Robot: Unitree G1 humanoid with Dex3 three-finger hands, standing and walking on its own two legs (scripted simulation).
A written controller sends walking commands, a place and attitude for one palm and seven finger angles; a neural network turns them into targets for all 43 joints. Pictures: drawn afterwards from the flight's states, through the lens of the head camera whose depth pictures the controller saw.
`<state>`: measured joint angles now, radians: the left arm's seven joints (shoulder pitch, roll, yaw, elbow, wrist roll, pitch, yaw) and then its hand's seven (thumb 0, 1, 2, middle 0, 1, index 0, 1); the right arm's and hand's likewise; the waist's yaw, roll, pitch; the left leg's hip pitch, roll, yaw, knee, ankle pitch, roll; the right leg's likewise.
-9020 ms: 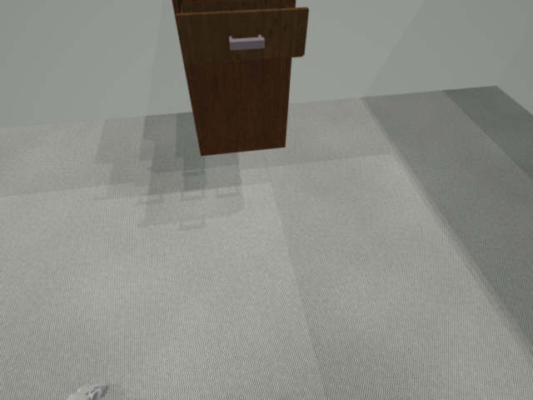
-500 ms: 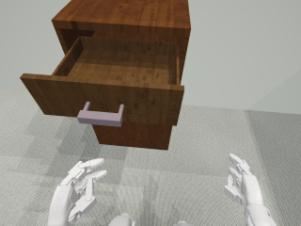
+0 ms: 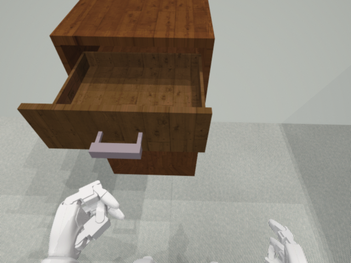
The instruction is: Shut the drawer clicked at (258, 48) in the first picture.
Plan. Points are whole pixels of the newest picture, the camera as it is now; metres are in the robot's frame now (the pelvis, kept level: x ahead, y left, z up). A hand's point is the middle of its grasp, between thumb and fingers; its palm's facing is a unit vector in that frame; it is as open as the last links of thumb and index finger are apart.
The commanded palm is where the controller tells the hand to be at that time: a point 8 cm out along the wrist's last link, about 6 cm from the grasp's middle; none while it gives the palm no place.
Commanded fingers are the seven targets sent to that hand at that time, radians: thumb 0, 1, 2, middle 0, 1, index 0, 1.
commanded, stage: raise the hand and make a fist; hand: left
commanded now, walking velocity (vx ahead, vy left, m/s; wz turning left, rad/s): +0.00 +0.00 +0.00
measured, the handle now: (118, 143) +0.39 +0.16 +0.05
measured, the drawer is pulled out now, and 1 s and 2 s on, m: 0.28 0.28 0.28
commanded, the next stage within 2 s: bring the fist close to the handle in 0.92 s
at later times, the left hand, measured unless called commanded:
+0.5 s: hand (100, 212) +0.19 +0.13 +0.13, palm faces +0.02 -1.00 -0.05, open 3.2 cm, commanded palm +0.15 +0.18 +0.15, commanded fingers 0.00 0.90 0.90 -1.40 -1.60 -1.40 -1.60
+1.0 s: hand (101, 209) +0.19 +0.13 +0.14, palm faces +0.02 -1.00 -0.06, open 3.3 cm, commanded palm +0.16 +0.18 +0.15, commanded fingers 0.00 0.90 0.90 -1.40 -1.60 -1.40 -1.60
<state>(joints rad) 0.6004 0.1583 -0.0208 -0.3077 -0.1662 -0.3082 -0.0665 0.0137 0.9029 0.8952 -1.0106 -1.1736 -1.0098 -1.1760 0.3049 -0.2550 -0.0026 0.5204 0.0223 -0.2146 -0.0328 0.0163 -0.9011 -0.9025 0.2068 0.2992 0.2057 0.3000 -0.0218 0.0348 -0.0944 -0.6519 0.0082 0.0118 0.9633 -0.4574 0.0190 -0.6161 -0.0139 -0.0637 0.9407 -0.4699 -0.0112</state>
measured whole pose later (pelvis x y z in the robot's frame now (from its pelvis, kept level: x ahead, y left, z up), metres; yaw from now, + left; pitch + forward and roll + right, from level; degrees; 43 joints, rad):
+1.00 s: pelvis +0.02 -0.02 +0.02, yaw +1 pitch +3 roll +0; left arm 0.61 0.18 0.03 -0.42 -0.21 -0.16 -0.14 0.01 0.90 0.90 -1.40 -1.60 -1.40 -1.60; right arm 0.26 -0.25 0.03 0.54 0.04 -0.26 -0.04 0.02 -0.90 -0.90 0.20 0.30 0.20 0.30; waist 0.02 0.06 -0.09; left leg -0.43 0.01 -0.01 0.80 -0.41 0.00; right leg -0.40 0.00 -0.08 0.78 -0.44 -0.03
